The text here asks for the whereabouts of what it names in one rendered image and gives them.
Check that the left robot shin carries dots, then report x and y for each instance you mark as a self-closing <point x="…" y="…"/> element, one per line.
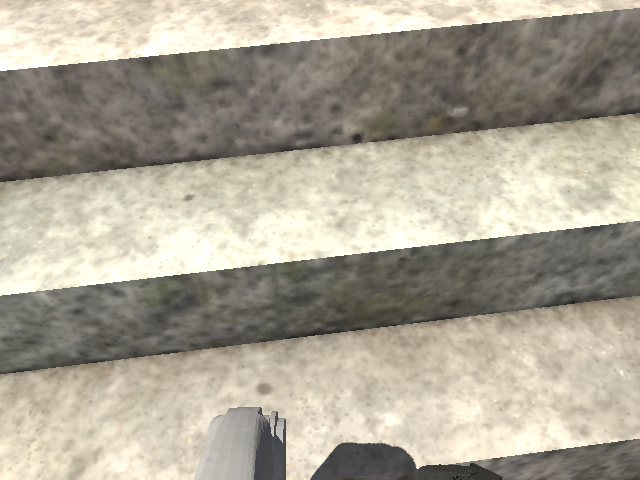
<point x="211" y="423"/>

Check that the robot left thigh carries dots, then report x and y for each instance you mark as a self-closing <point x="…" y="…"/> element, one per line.
<point x="244" y="444"/>

